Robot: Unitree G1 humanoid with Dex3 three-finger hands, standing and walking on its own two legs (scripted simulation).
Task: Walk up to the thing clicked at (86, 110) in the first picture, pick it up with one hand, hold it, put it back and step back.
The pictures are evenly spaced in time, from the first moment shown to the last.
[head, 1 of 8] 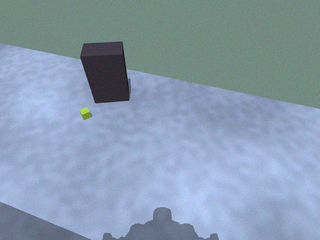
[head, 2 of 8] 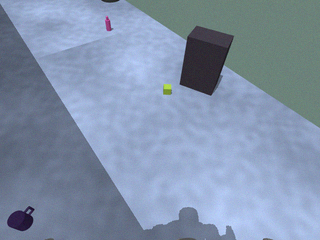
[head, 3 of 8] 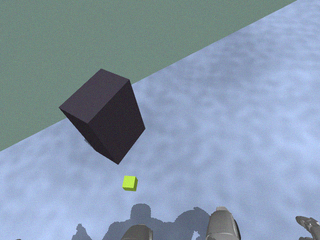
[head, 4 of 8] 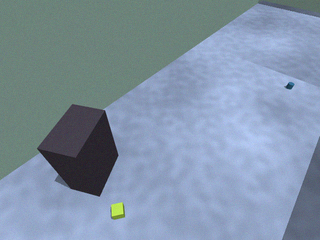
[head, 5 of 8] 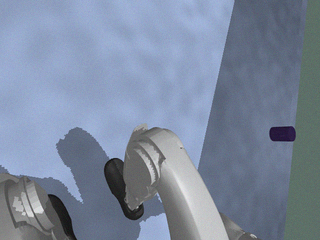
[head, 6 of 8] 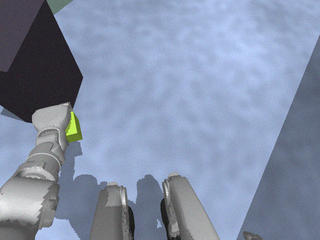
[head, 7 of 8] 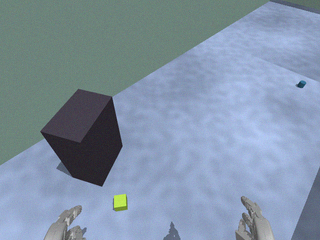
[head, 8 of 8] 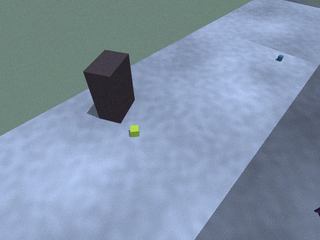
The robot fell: no
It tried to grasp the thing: yes
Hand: left
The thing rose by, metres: 0.68
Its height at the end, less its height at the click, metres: +0.00
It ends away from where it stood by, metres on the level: 0.00
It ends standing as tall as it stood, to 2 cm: yes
